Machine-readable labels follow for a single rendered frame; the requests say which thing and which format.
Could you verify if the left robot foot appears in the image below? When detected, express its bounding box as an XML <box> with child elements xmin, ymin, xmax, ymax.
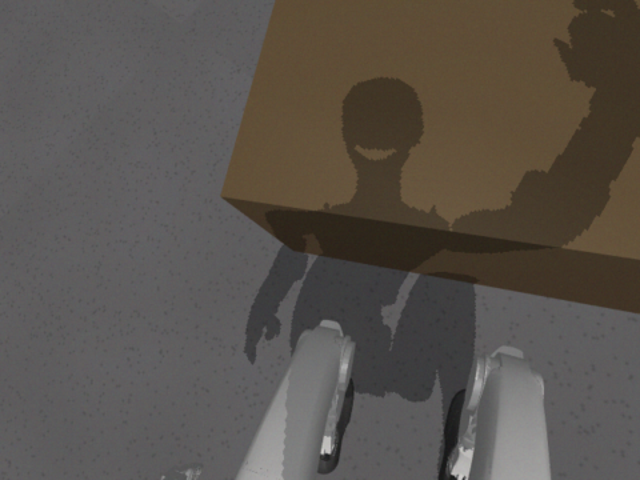
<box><xmin>317</xmin><ymin>377</ymin><xmax>354</xmax><ymax>474</ymax></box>

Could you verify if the right robot foot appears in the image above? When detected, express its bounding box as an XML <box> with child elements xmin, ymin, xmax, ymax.
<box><xmin>438</xmin><ymin>389</ymin><xmax>466</xmax><ymax>480</ymax></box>

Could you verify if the left robot hand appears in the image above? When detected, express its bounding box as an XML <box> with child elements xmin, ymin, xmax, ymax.
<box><xmin>161</xmin><ymin>462</ymin><xmax>201</xmax><ymax>480</ymax></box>

